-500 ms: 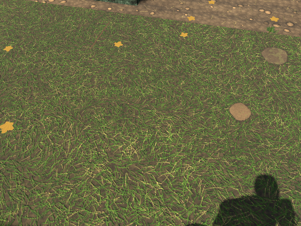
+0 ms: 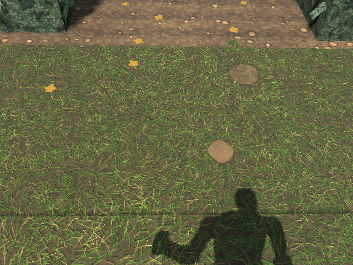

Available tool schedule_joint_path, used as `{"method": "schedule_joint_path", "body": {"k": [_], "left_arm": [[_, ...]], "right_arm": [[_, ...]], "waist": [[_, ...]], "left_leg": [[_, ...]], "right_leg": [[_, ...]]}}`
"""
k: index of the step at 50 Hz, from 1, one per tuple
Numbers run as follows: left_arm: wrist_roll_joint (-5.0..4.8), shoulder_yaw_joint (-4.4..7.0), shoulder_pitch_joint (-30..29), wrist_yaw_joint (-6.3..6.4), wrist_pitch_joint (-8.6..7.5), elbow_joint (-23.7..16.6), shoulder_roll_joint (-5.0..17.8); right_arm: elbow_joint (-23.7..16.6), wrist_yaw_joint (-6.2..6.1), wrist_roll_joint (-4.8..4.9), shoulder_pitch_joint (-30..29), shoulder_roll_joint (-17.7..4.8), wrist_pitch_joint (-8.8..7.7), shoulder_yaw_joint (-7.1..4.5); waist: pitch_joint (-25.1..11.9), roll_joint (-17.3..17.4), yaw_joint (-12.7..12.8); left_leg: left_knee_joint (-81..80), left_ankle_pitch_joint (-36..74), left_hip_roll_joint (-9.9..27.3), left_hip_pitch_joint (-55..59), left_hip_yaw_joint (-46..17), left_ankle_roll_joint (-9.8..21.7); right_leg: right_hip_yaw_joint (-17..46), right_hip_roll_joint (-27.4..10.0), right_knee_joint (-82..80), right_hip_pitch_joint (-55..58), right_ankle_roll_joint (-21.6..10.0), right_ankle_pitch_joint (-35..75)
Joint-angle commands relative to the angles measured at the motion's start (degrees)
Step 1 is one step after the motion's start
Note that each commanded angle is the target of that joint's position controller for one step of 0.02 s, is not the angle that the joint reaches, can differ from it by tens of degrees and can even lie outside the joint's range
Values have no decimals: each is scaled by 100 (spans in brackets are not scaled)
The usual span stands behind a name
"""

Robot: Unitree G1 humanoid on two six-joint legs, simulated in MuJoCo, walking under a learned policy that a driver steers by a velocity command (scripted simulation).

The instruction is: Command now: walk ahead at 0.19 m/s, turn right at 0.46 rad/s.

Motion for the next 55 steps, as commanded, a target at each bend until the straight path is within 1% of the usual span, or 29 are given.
{"method": "schedule_joint_path", "body": {"k": [1, 3, 4, 5, 6, 7, 8, 9, 10, 11, 12, 13, 14, 15, 16, 17, 19, 21, 25, 27, 28, 29, 30, 31, 32, 33, 36, 44, 55], "left_arm": [[-34, -19, -888, -243, 77, -641, 158], [-82, -109, -1244, -361, 146, -691, -10], [-107, -114, -1182, -403, 148, -661, 1], [-141, -120, -933, -408, 108, -479, -26], [-87, -88, -469, -351, 86, -213, -4], [6, 15, 344, -236, 71, 100, 159], [134, 144, 1391, -95, 42, 448, 383], [159, 281, 1826, -8, 14, 638, 1121], [161, 267, 1822, -39, -90, 419, 1612], [26, 211, 1571, -8, -13, 44, 1268], [-59, 138, 908, 72, 111, -105, 1146], [-73, 123, 501, 176, 189, -132, 1248], [-34, -1, 53, 247, 215, -440, 902], [36, -64, -324, 247, 218, -512, 777], [-9, -34, -213, 273, 193, -405, 869], [6, 4, -96, 329, 159, -365, 939], [-5, 0, 52, 501, 191, -308, 854], [-25, -28, 47, 606, 301, -306, 729], [23, -85, -3, 552, 442, -405, 469], [71, -125, 8, 457, 429, -422, 377], [70, -174, 119, 418, 420, -391, 231], [82, -238, 434, 379, 391, -271, 35], [137, -237, 913, 356, 340, -187, -30], [-6, -203, 1119, 347, 291, -208, 0], [4, -155, 863, 364, 289, -191, 199], [20, -114, 607, 371, 328, -197, 266], [74, -112, 576, 374, 415, -127, 157], [25, -85, 778, 384, 297, 270, 57], [-14, -59, 904, 498, 315, 714, 128]], "right_arm": [[-327, -119, 68, 170, -711, 84, -166], [-333, -177, 58, 375, -529, 214, -96], [-403, -183, 71, 379, -581, 254, -95], [-420, -143, 47, 471, -426, 243, -44], [-386, -91, 71, 521, -570, 240, -74], [-375, -31, 116, 458, -657, 258, -81], [-300, 79, 193, 403, -693, 222, -68], [-240, 119, 88, 806, -375, 171, -22], [-601, 277, 91, 1259, -401, 93, 129], [-964, 346, 78, 488, -943, 24, 109], [-1157, 298, 72, 114, -1007, 46, 75], [-1348, 218, 137, -67, -712, 87, 177], [-1097, 94, 127, -39, -1074, 233, 46], [-986, -8, 70, -79, -1194, 434, -63], [-1009, -73, -37, -134, -985, 514, -76], [-1089, -116, -177, -282, -820, 506, -66], [-1176, -110, -169, -580, -474, 454, -12], [-1241, -34, -107, -689, -285, 446, 25], [-1362, 115, -86, -1083, -342, 580, -33], [-1338, 208, -111, -963, -382, 526, -78], [-1305, 261, -140, -867, -339, 479, -78], [-1318, 295, -215, -795, -403, 439, -86], [-1364, 300, -295, -655, -819, 420, -162], [-1255, 339, -352, -836, -808, 415, -171], [-1324, 382, -343, -1157, -478, 396, -78], [-1362, 392, -291, -1368, -332, 382, -32], [-1367, 343, -198, -1205, -523, 361, -56], [-1407, 364, -123, -864, -381, 303, -73], [-1271, 422, -81, -780, -294, 336, -134]], "waist": [[387, 655, -272], [444, 508, -490], [446, 507, -484], [374, 256, -465], [219, 297, -319], [-57, 338, 78], [-538, 225, 687], [-997, -976, 670], [-2461, -938, 582], [-3202, -234, 1013], [-2962, 218, 680], [-2837, 240, 264], [-2442, 1018, 155], [-1799, 775, -58], [-983, 551, -103], [-801, 257, -35], [-1054, 30, 67], [-1326, -278, 114], [-763, -543, 262], [-447, -628, 168], [-383, -558, 106], [-372, -341, 103], [-489, 428, 349], [-570, 1447, 648], [-339, 1444, 598], [-157, 1316, 576], [179, 1117, 443], [-251, 401, 275], [-222, 345, 281]], "left_leg": [[440, 2700, 1316, -229, -336, 494], [1145, 2309, 1459, -121, -360, 396], [1438, 2312, 1494, -169, -398, 340], [2006, 1707, 1277, -394, -226, 228], [2652, 1721, 1245, -495, -241, 201], [3659, 2270, 1147, -683, -159, 144], [5065, 2390, 852, -1336, 159, -39], [7640, -2197, 245, -3472, 104, -493], [9321, -2996, 112, -5262, -1119, -784], [8762, -2182, 384, -5454, -1678, -676], [8419, -1699, 582, -5430, -1707, -591], [8223, -999, 645, -5550, -1767, -591], [6970, 323, 692, -4875, -1933, -549], [6562, 534, 659, -4066, -1843, -578], [5442, 779, 522, -3650, -1688, -724], [4734, 953, 385, -3516, -1601, -799], [3273, 1338, 269, -3067, -1516, -908], [2584, 1701, 260, -2763, -1566, -946], [1511, 1639, 182, -2024, -1487, -721], [782, 1525, 122, -1364, -1332, -523], [175, 1757, 98, -909, -1222, -402], [-297, 2198, 349, -441, -1385, -291], [-318, 3167, 1061, 39, -2008, 20], [-745, 2491, 1417, -598, -2575, 544], [-1130, 1361, 1303, -1355, -2726, 625], [-1130, 671, 975, -1667, -2428, 382], [-1121, -108, 564, -1757, -1932, 6], [-523, 1993, 455, -812, -1674, 173], [-399, 3019, 279, -560, -1500, 206]], "right_leg": [[-192, 2, -594, -24, 37, 223], [-293, -106, -962, -81, 100, 299], [-287, -140, -1180, 79, 121, 280], [-478, -45, -1574, 576, 178, 554], [-539, -16, -1764, 1144, 154, 625], [-747, 157, -2028, 2019, 60, 647], [-1048, 292, -2411, 3647, -249, 1508], [149, -761, -1150, 5945, -879, 4540], [1711, -2100, 959, 8090, -2087, 6440], [1939, -2333, 405, 7880, -2391, 5125], [1951, -2132, 6, 7060, -2248, 3353], [2708, -2311, -510, 6111, -2337, 1012], [2653, -2315, -1034, 4594, -2172, -380], [2479, -2020, -1239, 3154, -2039, -556], [1853, -1390, -1440, 2064, -1846, -919], [1624, -1005, -1352, 1852, -1722, -821], [1192, -607, -1188, 2023, -1394, -580], [1189, -625, -1161, 2216, -1263, -1001], [1506, -553, -1539, 1492, -1077, -3929], [1592, -489, -1503, 1132, -986, -4513], [1555, -366, -1395, 1065, -808, -4653], [1479, -174, -1186, 996, -500, -4766], [1123, 285, -536, 741, -149, -5333], [383, 516, -278, 1182, 87, -5183], [346, 291, -374, 1752, 212, -4771], [333, 232, -520, 2119, 233, -4354], [396, 214, -720, 2113, 157, -4372], [449, 133, -796, 2240, 279, -3621], [447, 46, -728, 2536, 324, -2855]]}}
